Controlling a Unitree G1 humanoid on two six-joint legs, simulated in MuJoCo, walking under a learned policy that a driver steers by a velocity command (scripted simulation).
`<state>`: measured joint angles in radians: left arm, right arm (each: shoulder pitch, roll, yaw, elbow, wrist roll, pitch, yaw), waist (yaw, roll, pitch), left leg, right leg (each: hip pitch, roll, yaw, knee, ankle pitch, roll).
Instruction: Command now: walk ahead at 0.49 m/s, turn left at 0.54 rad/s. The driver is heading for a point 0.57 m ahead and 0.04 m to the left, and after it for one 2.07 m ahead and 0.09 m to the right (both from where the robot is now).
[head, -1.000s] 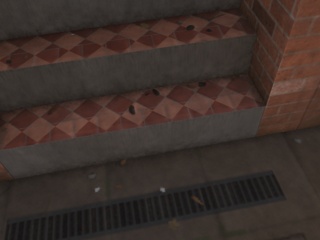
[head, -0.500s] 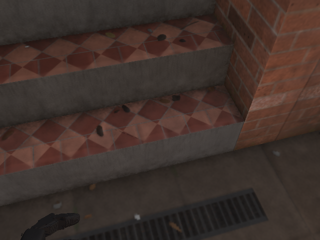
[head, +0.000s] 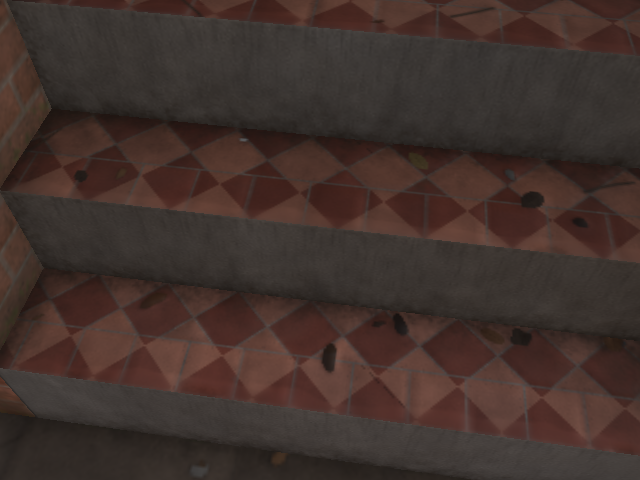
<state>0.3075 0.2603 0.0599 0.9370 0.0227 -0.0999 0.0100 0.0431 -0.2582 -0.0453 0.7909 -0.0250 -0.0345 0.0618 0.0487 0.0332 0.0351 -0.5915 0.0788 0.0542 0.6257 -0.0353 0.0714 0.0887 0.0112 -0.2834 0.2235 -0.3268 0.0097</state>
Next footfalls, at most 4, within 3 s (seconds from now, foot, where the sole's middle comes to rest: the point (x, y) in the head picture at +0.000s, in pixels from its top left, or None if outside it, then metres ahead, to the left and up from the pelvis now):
0.06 left None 0.20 0.09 -0.77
0.52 right None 0.33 -0.05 -0.77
0.88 left None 0.31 0.16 -0.77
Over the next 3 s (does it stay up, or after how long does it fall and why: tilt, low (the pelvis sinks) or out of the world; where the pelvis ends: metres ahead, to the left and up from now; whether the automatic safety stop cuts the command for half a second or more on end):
stays up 0.31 0.08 0.02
